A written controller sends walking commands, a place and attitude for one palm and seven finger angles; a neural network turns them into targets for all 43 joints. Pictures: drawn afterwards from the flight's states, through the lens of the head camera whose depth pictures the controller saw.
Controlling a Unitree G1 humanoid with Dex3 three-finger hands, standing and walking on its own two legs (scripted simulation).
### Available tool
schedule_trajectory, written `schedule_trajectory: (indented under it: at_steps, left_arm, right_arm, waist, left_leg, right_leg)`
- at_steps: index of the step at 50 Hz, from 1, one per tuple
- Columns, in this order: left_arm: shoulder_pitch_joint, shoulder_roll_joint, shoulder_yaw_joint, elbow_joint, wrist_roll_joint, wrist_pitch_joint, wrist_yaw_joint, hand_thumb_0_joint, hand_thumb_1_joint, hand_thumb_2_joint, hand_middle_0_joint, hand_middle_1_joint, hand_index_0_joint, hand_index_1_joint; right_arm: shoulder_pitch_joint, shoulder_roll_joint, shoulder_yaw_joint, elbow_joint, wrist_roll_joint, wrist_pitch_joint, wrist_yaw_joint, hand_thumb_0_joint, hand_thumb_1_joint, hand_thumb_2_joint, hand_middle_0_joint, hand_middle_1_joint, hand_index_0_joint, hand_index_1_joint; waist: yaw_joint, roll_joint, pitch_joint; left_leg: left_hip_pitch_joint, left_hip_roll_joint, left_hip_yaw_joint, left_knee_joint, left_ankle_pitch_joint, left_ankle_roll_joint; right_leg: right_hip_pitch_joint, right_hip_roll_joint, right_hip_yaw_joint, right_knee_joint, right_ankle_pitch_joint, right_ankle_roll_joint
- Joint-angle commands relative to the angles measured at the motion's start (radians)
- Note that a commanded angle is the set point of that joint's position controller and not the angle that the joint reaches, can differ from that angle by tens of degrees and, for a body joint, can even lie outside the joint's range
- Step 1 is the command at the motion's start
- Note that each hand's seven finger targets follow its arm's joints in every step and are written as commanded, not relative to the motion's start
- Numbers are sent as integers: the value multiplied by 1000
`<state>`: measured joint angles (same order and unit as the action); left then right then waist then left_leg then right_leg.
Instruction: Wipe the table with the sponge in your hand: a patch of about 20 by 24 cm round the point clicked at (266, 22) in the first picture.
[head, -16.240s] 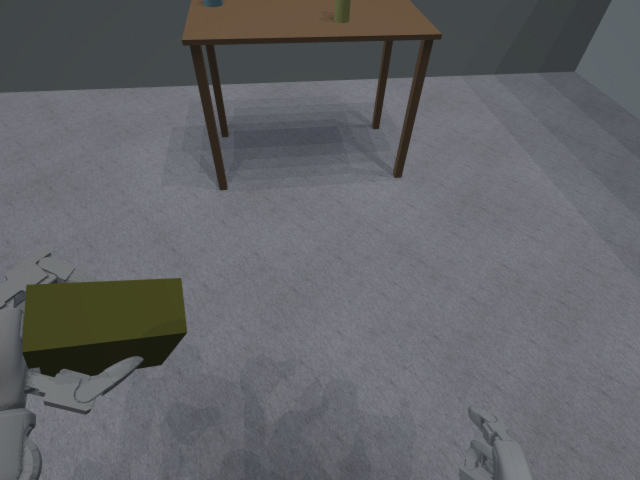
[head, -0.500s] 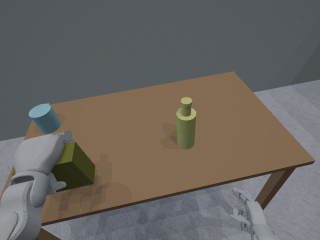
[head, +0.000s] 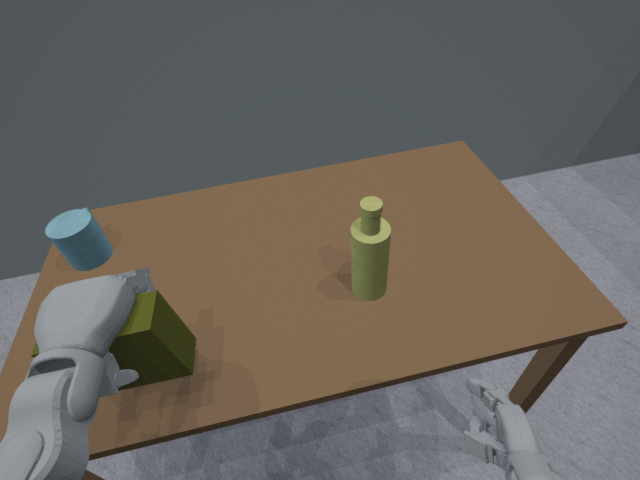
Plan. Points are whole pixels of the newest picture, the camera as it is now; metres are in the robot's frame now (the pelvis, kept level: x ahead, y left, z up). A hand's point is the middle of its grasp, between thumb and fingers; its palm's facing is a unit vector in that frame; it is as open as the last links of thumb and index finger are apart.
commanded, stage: move the sponge above the wiping area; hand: left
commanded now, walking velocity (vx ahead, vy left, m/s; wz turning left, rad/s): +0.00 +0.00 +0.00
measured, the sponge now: (131, 352) +0.22 +0.28 +0.06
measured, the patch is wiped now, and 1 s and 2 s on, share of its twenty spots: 0.00 0.00 0.00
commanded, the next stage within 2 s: none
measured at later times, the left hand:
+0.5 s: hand (107, 343) +0.21 +0.30 +0.09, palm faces +0.02 -0.08 -1.00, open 9.6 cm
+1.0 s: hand (102, 352) +0.21 +0.31 +0.07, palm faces -0.02 -0.07 -1.00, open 9.6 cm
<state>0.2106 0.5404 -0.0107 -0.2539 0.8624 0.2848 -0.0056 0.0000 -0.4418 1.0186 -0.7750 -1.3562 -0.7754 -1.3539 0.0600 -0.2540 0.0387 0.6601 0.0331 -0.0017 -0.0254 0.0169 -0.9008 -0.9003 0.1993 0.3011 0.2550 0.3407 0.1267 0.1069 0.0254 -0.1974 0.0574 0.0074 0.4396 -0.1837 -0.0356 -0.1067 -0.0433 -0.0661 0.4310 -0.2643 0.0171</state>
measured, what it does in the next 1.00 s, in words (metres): stands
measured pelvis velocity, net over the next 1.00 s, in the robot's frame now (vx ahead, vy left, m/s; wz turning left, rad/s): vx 0.00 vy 0.00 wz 0.00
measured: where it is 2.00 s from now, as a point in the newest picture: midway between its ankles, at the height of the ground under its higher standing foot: outside the picture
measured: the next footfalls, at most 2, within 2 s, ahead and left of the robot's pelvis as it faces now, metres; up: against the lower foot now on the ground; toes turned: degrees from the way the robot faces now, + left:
none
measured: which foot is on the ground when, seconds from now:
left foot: down 0.00-1.00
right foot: down 0.00-1.00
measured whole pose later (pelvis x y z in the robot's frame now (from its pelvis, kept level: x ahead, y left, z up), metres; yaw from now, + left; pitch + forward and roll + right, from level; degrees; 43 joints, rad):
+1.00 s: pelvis +0.00 +0.00 +0.00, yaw +0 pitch -4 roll -1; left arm 0.22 0.54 0.03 -0.11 0.89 0.21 0.04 0.00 -0.44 1.02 -0.77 -1.36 -0.78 -1.35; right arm 0.05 -0.25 0.02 0.68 0.04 0.00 -0.05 0.02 -0.90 -0.90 0.20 0.30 0.20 0.31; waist 0.12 0.09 0.03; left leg -0.20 0.06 0.00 0.45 -0.19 -0.03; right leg -0.10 -0.04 -0.07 0.41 -0.25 0.02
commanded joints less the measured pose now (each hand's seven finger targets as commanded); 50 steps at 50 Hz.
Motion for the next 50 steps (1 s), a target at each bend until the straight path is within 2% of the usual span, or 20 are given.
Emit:
schedule_trajectory:
  at_steps: [1, 3, 4, 8, 10, 13, 14, 18, 19, 22, 23, 24, 33, 35, 36, 39, 43, 44, 48, 50]
  left_arm:
    - [-194, 263, 204, -169, 35, -6, 62, 0, 100, 1300, -1200, -1600, -1200, -1600]
    - [-212, 268, 221, -190, 28, -1, 69, 0, 100, 1300, -1200, -1600, -1200, -1600]
    - [-248, 237, 179, -171, 30, 0, 68, 0, 100, 1300, -1200, -1600, -1200, -1600]
    - [-234, 228, 171, -172, 31, -7, 64, 0, 100, 1300, -1200, -1600, -1200, -1600]
    - [-238, 211, 140, -165, 33, -18, 59, 0, 100, 1300, -1200, -1600, -1200, -1600]
    - [-199, 248, 191, -169, 41, -13, 61, 0, 100, 1300, -1200, -1600, -1200, -1600]
    - [-233, 224, 159, -168, 45, -16, 60, 0, 100, 1300, -1200, -1600, -1200, -1600]
    - [-158, 259, 223, -174, 40, -17, 73, 0, 100, 1300, -1200, -1600, -1200, -1600]
    - [-194, 215, 170, -183, 42, -20, 73, 0, 100, 1300, -1200, -1600, -1200, -1600]
    - [-151, 207, 166, -163, 39, -25, 79, 0, 100, 1300, -1200, -1600, -1200, -1600]
    - [-148, 223, 191, -170, 34, -18, 79, 0, 100, 1300, -1200, -1600, -1200, -1600]
    - [-187, 216, 172, -153, 40, -19, 79, 0, 100, 1300, -1200, -1600, -1200, -1600]
    - [-178, 244, 207, -144, 45, -61, 82, 0, 100, 1300, -1200, -1600, -1200, -1600]
    - [-203, 217, 172, -115, 43, -72, 83, 0, 100, 1300, -1200, -1600, -1200, -1600]
    - [-182, 238, 195, -88, 46, -72, 85, 0, 100, 1300, -1200, -1600, -1200, -1600]
    - [-224, 221, 178, -105, 47, -73, 89, 0, 100, 1300, -1200, -1600, -1200, -1600]
    - [-175, 260, 231, -78, 44, -71, 94, 0, 100, 1300, -1200, -1600, -1200, -1600]
    - [-204, 229, 192, -84, 44, -73, 91, 0, 100, 1300, -1200, -1600, -1200, -1600]
    - [-193, 252, 221, -60, 41, -77, 90, 0, 100, 1300, -1200, -1600, -1200, -1600]
    - [-214, 247, 206, -28, 42, -86, 89, 0, 100, 1300, -1200, -1600, -1200, -1600]
  right_arm:
    - [-214, -98, -42, -179, -3, -54, -14, 0, -900, -900, 200, 300, 200, 300]
    - [-257, -88, -34, -187, 3, -57, -13, 0, -900, -900, 200, 300, 200, 300]
    - [-234, -91, -32, -184, 1, -54, -15, 0, -900, -900, 200, 300, 200, 300]
    - [-257, -85, -32, -185, 5, -62, -17, 0, -900, -900, 200, 300, 200, 300]
    - [-221, -88, -37, -181, 4, -64, -19, 0, -900, -900, 200, 300, 200, 300]
    - [-251, -89, -36, -185, 1, -61, -17, 0, -900, -900, 200, 300, 200, 300]
    - [-221, -92, -34, -184, -2, -60, -17, 0, -900, -900, 200, 300, 200, 300]
    - [-244, -92, -40, -183, 0, -54, -11, 0, -900, -900, 200, 300, 200, 300]
    - [-222, -89, -36, -187, -2, -53, -10, 0, -900, -900, 200, 300, 200, 300]
    - [-203, -95, -51, -178, 0, -49, -12, 0, -900, -900, 200, 300, 200, 300]
    - [-246, -88, -40, -185, 3, -54, -11, 0, -900, -900, 200, 300, 200, 300]
    - [-214, -94, -41, -180, -1, -52, -15, 0, -900, -900, 200, 300, 200, 300]
    - [-233, -89, -45, -170, 0, -61, -26, 0, -900, -900, 200, 300, 200, 300]
    - [-200, -91, -49, -163, 1, -64, -28, 0, -900, -900, 200, 300, 200, 300]
    - [-195, -101, -56, -156, -3, -58, -30, 0, -900, -900, 200, 300, 200, 300]
    - [-209, -94, -47, -167, -2, -62, -31, 0, -900, -900, 200, 300, 200, 300]
    - [-231, -95, -51, -161, 1, -60, -31, 0, -900, -900, 200, 300, 200, 300]
    - [-208, -95, -50, -164, -1, -59, -33, 0, -900, -900, 200, 300, 200, 300]
    - [-227, -98, -51, -160, 3, -60, -33, 0, -900, -900, 200, 300, 200, 300]
    - [-190, -101, -56, -153, 3, -64, -39, 0, -900, -900, 200, 300, 200, 300]
  waist:
    - [20, -15, -187]
    - [20, 3, -172]
    - [11, -3, -177]
    - [12, 17, -179]
    - [2, 2, -198]
    - [21, 7, -187]
    - [10, -3, -211]
    - [25, 1, -185]
    - [15, 6, -202]
    - [10, -7, -185]
    - [16, 3, -159]
    - [7, -30, -178]
    - [7, 8, -160]
    - [-6, -12, -168]
    - [5, -21, -156]
    - [0, -23, -171]
    - [9, -9, -152]
    - [2, -18, -173]
    - [0, -10, -143]
    - [-9, -43, -160]
  left_leg:
    - [107, -52, -13, -41, 177, 61]
    - [111, -55, -16, -47, 150, 59]
    - [101, -54, -8, -46, 148, 59]
    - [122, -53, -19, -57, 138, 59]
    - [118, -50, -17, -52, 151, 61]
    - [120, -55, -23, -52, 156, 62]
    - [115, -53, -11, -47, 170, 63]
    - [116, -50, -22, -48, 180, 59]
    - [110, -49, -10, -46, 179, 59]
    - [117, -45, -11, -43, 174, 60]
    - [114, -49, -19, -51, 145, 60]
    - [105, -48, -9, -45, 145, 62]
    - [128, -54, -19, -43, 128, 62]
    - [119, -51, -10, -41, 123, 61]
    - [116, -53, -13, -41, 126, 62]
    - [117, -55, -5, -43, 120, 64]
    - [118, -56, -14, -46, 117, 61]
    - [113, -57, -2, -41, 118, 64]
    - [117, -59, -11, -43, 115, 63]
    - [110, -56, -4, -34, 122, 66]
  right_leg:
    - [-27, 39, 21, -83, 149, -62]
    - [-35, 51, 51, -91, 118, -70]
    - [-39, 41, 13, -87, 115, -64]
    - [-39, 53, 35, -90, 109, -70]
    - [-32, 40, 10, -85, 118, -61]
    - [-25, 54, 38, -88, 127, -72]
    - [-22, 44, 3, -79, 141, -66]
    - [-20, 55, 37, -84, 148, -73]
    - [-23, 44, 0, -76, 147, -66]
    - [-36, 40, 12, -85, 145, -62]
    - [-42, 55, 35, -93, 118, -71]
    - [-43, 46, 6, -87, 120, -63]
    - [-54, 55, 43, -105, 102, -71]
    - [-59, 43, 18, -103, 97, -61]
    - [-60, 46, 22, -108, 102, -64]
    - [-54, 46, 13, -102, 99, -63]
    - [-52, 54, 48, -110, 94, -70]
    - [-49, 45, 15, -102, 99, -62]
    - [-59, 54, 46, -112, 99, -68]
    - [-63, 44, 18, -106, 103, -58]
